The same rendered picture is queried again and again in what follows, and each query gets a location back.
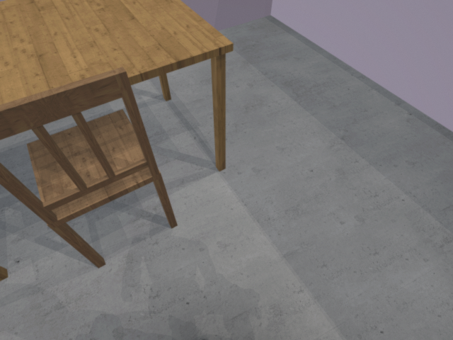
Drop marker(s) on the table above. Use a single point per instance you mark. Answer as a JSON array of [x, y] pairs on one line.
[[45, 44]]

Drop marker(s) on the chair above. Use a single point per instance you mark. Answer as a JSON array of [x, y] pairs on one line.
[[84, 167]]

